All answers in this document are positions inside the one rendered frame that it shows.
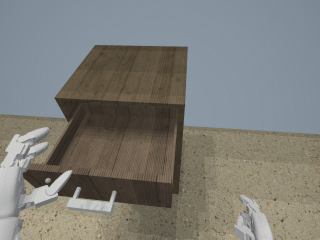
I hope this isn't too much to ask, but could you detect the cabinet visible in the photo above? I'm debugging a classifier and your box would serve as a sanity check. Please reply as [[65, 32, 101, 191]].
[[55, 45, 188, 194]]

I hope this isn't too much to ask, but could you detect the robot left hand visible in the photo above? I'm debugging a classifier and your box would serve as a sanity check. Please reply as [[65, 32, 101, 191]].
[[0, 127, 73, 218]]

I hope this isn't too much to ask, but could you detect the robot right hand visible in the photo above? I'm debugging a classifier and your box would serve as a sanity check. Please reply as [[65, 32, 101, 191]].
[[234, 194, 274, 240]]

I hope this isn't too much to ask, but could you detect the left robot forearm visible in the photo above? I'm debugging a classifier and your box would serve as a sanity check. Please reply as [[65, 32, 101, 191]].
[[0, 217, 23, 240]]

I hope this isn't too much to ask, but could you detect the handle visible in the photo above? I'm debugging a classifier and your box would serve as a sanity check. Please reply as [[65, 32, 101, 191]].
[[66, 187, 117, 215]]

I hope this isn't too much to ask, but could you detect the drawer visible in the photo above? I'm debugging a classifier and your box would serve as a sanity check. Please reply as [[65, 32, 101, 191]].
[[22, 102, 179, 208]]

